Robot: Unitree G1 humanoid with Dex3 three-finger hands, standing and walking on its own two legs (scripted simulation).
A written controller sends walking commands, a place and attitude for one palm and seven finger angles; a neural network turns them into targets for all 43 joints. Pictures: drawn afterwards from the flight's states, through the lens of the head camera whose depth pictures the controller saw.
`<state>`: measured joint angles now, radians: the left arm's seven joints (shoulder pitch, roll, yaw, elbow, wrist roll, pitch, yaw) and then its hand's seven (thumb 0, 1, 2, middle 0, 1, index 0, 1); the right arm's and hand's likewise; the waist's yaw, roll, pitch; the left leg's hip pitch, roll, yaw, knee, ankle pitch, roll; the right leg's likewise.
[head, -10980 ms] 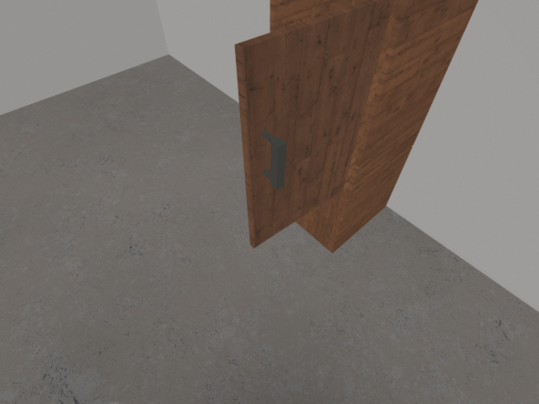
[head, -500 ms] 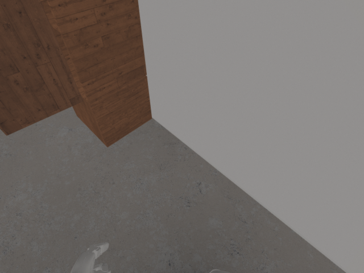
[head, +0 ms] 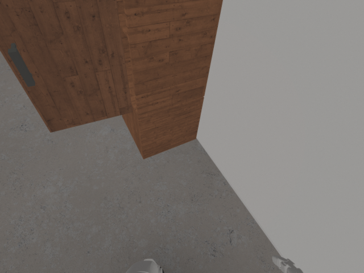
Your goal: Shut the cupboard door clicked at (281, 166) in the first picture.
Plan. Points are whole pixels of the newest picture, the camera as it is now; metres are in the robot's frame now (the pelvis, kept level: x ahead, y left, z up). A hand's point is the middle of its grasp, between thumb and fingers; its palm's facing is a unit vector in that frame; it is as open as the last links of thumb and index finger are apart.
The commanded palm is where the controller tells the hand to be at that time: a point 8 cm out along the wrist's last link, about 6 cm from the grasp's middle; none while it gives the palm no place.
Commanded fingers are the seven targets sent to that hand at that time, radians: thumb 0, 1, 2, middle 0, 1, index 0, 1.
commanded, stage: turn to face it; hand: left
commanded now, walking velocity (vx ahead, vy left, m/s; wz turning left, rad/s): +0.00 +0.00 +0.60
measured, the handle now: (22, 65) +0.65 +0.59 +0.03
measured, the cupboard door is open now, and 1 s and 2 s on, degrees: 86 86 86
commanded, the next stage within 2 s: take the last steps up to it in 0.82 s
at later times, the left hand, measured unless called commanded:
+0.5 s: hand (103, 231) +0.22 +0.22 -0.13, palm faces +0.20 -0.95 -0.22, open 7.4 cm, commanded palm none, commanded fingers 0.00 0.90 0.90 -0.20 -0.30 -0.20 -0.30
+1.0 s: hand out of the picture +0.06 +0.19 -0.17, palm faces +0.46 -0.86 -0.23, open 7.4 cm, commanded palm none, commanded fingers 0.00 0.90 0.90 -0.20 -0.30 -0.20 -0.30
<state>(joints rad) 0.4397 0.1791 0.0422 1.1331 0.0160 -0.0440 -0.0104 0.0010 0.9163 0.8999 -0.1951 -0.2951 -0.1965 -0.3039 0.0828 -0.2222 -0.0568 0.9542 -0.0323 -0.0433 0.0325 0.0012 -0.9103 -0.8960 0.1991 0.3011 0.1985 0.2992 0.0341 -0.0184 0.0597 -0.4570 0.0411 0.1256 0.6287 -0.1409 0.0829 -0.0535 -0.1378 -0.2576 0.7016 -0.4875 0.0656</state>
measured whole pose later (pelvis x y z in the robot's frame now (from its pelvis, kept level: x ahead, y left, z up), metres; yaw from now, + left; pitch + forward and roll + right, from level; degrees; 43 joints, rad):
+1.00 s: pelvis +0.15 +0.01 +0.01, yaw +25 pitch +0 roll +1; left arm 0.29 0.25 0.05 1.01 0.01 0.05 0.02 0.01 0.91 0.90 -0.20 -0.30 -0.20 -0.30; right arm 0.07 -0.22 -0.04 0.93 -0.02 0.01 0.00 0.00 -0.90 -0.90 0.20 0.30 0.20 0.30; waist 0.04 -0.07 0.10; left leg -0.30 -0.02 0.06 0.61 -0.30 0.04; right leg -0.31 -0.10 -0.07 0.91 -0.56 0.05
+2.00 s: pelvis +0.34 +0.14 +0.01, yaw +29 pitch +0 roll +1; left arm 0.12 0.18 0.02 1.00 0.01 0.00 0.02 0.00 0.91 0.90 -0.19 -0.29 -0.20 -0.30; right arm 0.27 -0.14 -0.03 1.09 0.00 0.01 -0.03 0.00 -0.91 -0.90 0.20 0.30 0.20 0.30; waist -0.05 -0.01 0.06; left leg -0.19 0.01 0.12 0.55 -0.36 0.01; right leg -0.33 -0.04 -0.08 0.60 -0.27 -0.02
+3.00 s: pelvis +0.28 +0.11 +0.02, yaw +27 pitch +0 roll +1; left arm 0.32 0.13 -0.01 1.08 0.01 0.01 0.02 0.00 0.91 0.90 -0.20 -0.30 -0.20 -0.30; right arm 0.41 -0.17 0.00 1.09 -0.02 0.01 -0.02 0.00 -0.91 -0.90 0.20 0.30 0.20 0.30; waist -0.02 0.03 0.03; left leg -0.25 0.00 0.12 0.45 -0.20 0.03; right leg -0.28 -0.02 -0.03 0.51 -0.23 -0.02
